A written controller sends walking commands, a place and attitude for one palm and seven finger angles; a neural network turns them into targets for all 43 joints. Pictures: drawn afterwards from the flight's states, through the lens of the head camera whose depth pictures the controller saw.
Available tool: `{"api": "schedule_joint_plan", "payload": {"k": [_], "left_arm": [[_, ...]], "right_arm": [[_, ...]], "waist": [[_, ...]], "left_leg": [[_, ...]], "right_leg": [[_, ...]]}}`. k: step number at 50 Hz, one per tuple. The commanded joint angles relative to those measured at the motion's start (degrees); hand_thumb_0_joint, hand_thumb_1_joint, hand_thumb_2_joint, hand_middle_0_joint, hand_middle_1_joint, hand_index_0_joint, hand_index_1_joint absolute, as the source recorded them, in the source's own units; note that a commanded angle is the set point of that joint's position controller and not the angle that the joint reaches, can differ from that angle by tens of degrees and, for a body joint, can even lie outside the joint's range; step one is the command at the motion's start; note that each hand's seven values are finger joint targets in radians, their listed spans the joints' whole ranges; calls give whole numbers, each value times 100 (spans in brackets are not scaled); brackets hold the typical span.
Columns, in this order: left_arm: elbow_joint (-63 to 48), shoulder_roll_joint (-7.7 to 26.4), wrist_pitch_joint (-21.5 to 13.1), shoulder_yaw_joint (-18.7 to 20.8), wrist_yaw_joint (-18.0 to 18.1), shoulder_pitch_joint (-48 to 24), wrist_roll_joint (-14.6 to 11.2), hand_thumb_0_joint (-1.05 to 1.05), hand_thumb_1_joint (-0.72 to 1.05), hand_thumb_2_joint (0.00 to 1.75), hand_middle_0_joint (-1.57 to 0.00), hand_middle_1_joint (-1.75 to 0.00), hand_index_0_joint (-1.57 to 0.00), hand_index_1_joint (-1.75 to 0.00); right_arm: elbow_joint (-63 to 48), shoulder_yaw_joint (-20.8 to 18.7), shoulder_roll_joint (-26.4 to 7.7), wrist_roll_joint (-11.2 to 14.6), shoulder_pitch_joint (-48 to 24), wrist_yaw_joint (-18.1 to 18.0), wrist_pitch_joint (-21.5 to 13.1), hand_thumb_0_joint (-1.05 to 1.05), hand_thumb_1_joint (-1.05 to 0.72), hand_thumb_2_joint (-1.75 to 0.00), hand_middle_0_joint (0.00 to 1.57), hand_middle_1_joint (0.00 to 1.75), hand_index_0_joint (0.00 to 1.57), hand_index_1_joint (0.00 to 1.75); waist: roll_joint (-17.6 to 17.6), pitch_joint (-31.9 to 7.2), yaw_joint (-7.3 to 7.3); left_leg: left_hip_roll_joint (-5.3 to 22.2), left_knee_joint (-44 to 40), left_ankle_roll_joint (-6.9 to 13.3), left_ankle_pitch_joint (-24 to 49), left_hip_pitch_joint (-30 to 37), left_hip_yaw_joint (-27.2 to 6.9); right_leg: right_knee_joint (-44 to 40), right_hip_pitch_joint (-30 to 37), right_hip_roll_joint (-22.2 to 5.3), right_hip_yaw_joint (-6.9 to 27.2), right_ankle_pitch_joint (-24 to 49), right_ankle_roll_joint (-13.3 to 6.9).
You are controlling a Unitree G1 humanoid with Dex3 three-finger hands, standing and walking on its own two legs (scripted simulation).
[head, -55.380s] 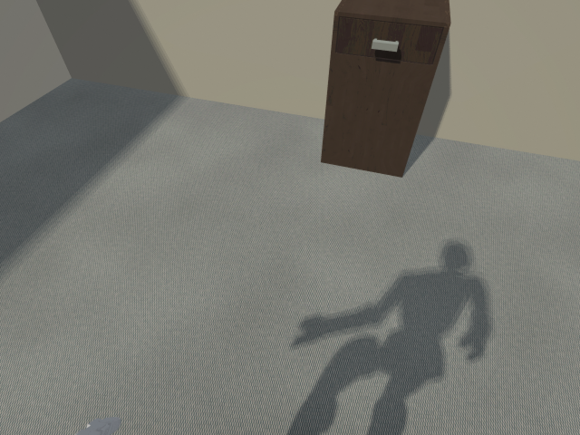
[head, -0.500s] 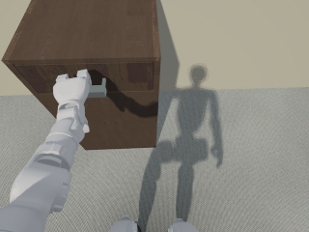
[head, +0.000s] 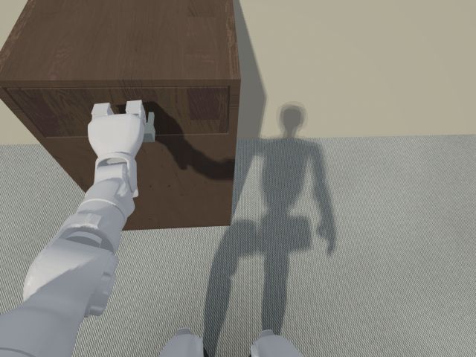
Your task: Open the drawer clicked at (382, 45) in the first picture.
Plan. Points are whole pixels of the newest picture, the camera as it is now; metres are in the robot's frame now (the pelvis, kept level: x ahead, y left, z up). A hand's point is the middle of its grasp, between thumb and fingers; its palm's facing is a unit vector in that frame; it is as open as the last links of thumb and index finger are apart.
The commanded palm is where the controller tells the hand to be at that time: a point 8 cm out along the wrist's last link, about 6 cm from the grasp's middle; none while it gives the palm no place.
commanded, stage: lower the fingers behind the handle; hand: left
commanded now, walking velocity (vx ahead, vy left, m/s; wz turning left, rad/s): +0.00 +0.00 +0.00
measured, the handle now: (128, 124) +0.57 +0.18 -0.02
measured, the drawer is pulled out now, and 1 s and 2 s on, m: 0.00 0.00 0.00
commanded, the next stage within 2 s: lift the fingers back up to retry in 0.68 s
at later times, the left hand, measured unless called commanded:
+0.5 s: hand (124, 151) +0.49 +0.18 +0.00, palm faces +0.05 +0.02 -1.00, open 13.8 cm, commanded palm +0.48 +0.17 +0.02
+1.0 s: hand (122, 152) +0.49 +0.18 +0.00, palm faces -0.01 -0.03 -1.00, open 14.0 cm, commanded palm +0.47 +0.17 +0.05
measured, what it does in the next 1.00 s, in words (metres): stands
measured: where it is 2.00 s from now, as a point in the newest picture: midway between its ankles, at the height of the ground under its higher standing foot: outside the picture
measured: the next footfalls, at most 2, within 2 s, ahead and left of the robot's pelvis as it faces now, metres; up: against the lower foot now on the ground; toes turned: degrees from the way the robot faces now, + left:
none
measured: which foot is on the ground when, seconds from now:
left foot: down 0.00-1.00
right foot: down 0.00-1.00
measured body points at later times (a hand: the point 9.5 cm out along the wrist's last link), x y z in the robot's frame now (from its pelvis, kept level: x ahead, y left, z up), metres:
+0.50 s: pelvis -0.03 +0.01 -0.03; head +0.09 +0.02 +0.40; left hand +0.48 +0.18 +0.05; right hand -0.03 -0.26 -0.15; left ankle +0.02 +0.10 -0.67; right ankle -0.02 -0.11 -0.67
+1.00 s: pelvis -0.04 +0.02 -0.03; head +0.09 +0.03 +0.41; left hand +0.48 +0.18 +0.05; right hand -0.05 -0.25 -0.14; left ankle +0.02 +0.10 -0.67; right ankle -0.02 -0.10 -0.67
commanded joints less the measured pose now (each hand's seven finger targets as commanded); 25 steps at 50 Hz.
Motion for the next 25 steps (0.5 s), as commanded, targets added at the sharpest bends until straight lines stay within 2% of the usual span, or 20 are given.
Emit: {"api": "schedule_joint_plan", "payload": {"k": [1, 2, 3, 4, 7, 8, 9, 11, 12, 13, 15, 17, 18, 20, 21, 22, 24, 25], "left_arm": [[-260, 1214, 81, 88, -460, -1909, -99, 0, -50, 30, -30, -120, -30, -120], [-313, 1225, -77, 20, -561, -1957, -73, 0, -50, 30, -30, -120, -30, -120], [-241, 1358, -191, 149, -649, -1707, -77, 0, -50, 30, -30, -120, -30, -120], [-202, 1178, -300, -1, -727, -1614, -92, 0, -50, 30, -30, -120, -30, -120], [-282, 1240, -663, 46, -825, -1514, -46, 0, -50, 30, -30, -120, -30, -120], [-211, 1306, -706, 109, -817, -1330, -23, 0, -50, 30, -30, -120, -30, -120], [-288, 1144, -759, -31, -803, -1427, -26, 0, -50, 30, -30, -120, -30, -120], [-303, 1031, -797, -81, -735, -1558, -47, 0, -50, 30, -30, -120, -30, -120], [-351, 1148, -812, 0, -671, -1588, 1, 0, -50, 30, -30, -120, -30, -120], [-351, 1093, -767, -22, -607, -1577, 1, 0, -50, 30, -30, -120, -30, -120], [-349, 1216, -643, 31, -485, -1777, 29, 0, -50, 30, -30, -120, -30, -120], [-434, 1217, -490, -15, -375, -2094, 48, 0, -50, 30, -30, -120, -30, -120], [-359, 1161, -379, -55, -331, -2139, 58, 0, -50, 30, -30, -120, -30, -120], [-257, 1325, -165, 16, -286, -2295, 75, 0, -50, 30, -30, -120, -30, -120], [-264, 1271, -75, -44, -295, -2500, 48, 0, -50, 30, -30, -120, -30, -120], [-251, 1170, 6, -172, -299, -2689, 27, 0, -50, 30, -30, -120, -30, -120], [-79, 1324, 156, -76, -342, -2670, 26, 0, -50, 30, -30, -120, -30, -120], [-23, 1293, 210, -132, -385, -2741, 1, 0, -50, 30, -30, -120, -30, -120]], "right_arm": [[-268, -254, -1021, -11, 968, -185, -83, 0, -90, -90, 20, 30, 20, 30], [-312, -226, -1011, 0, 958, -216, -116, 0, -90, -90, 20, 30, 20, 30], [-339, -213, -1032, -15, 964, -235, -127, 0, -90, -90, 20, 30, 20, 30], [-390, -200, -999, -7, 951, -247, -161, 0, -90, -90, 20, 30, 20, 30], [-428, -203, -996, -20, 1026, -256, -254, 0, -90, -90, 20, 30, 20, 30], [-444, -200, -1004, -13, 1041, -255, -262, 0, -90, -90, 20, 30, 20, 30], [-465, -205, -988, -14, 1055, -248, -291, 0, -90, -90, 20, 30, 20, 30], [-419, -244, -985, -14, 1132, -211, -343, 0, -90, -90, 20, 30, 20, 30], [-423, -250, -1016, -14, 1169, -206, -347, 0, -90, -90, 20, 30, 20, 30], [-414, -262, -1014, -19, 1180, -188, -352, 0, -90, -90, 20, 30, 20, 30], [-370, -259, -1039, -19, 1219, -167, -354, 0, -90, -90, 20, 30, 20, 30], [-347, -267, -1058, -14, 1240, -146, -340, 0, -90, -90, 20, 30, 20, 30], [-324, -268, -1057, -8, 1252, -134, -330, 0, -90, -90, 20, 30, 20, 30], [-292, -244, -1090, 6, 1251, -137, -303, 0, -90, -90, 20, 30, 20, 30], [-274, -243, -1105, -2, 1241, -133, -293, 0, -90, -90, 20, 30, 20, 30], [-273, -223, -1093, 5, 1251, -134, -297, 0, -90, -90, 20, 30, 20, 30], [-256, -195, -1116, 15, 1223, -152, -289, 0, -90, -90, 20, 30, 20, 30], [-263, -172, -1117, 22, 1211, -170, -288, 0, -90, -90, 20, 30, 20, 30]], "waist": [[-294, -1865, -222], [-256, -1793, -256], [-322, -1719, -172], [-312, -1589, -209], [-324, -1508, -203], [-391, -1424, -154], [-345, -1458, -199], [-333, -1394, -267], [-312, -1554, -237], [-214, -1648, -216], [-175, -1747, -243], [41, -1914, -284], [30, -1905, -290], [50, -1907, -313], [157, -1979, -362], [163, -1931, -432], [101, -1930, -419], [22, -1869, -464]], "left_leg": [[-174, -391, 105, 1511, 1791, -90], [-169, -354, 120, 1388, 1658, -77], [-172, -318, 123, 1289, 1514, -93], [-181, -287, 134, 1193, 1386, -73], [-162, -119, 146, 1008, 1140, -89], [-157, -70, 142, 943, 1034, -98], [-155, -31, 139, 882, 975, -106], [-131, 50, 139, 849, 963, -158], [-115, 90, 133, 847, 986, -177], [-115, 129, 132, 870, 1000, -177], [-104, 161, 121, 767, 957, -209], [-95, 141, 107, 771, 1139, -254], [-97, 119, 101, 704, 1152, -273], [-88, 68, 83, 633, 1186, -310], [-78, 53, 69, 610, 1274, -359], [-81, 27, 79, 523, 1273, -353], [-74, -6, 78, 437, 1253, -367], [-78, -22, 93, 371, 1197, -364]], "right_leg": [[-889, 774, 15, 62, 1892, 41], [-866, 673, -4, 92, 1805, 65], [-805, 674, -3, 87, 1712, 40], [-807, 576, -16, 111, 1657, 48], [-677, 285, -19, 125, 1407, 35], [-621, 198, -10, 115, 1324, 15], [-590, 88, -16, 115, 1233, 20], [-517, -213, -3, 62, 1062, 0], [-436, -300, 0, 48, 982, 4], [-393, -356, 12, 43, 970, -14], [-347, -463, 16, 18, 804, -15], [-311, -602, 27, -9, 734, -15], [-316, -618, 35, -35, 663, -25], [-321, -662, 43, -69, 586, -22], [-295, -762, 39, -88, 544, -28], [-324, -785, 37, -102, 502, -4], [-334, -763, 37, -115, 447, 2], [-365, -733, 38, -108, 416, 14]]}}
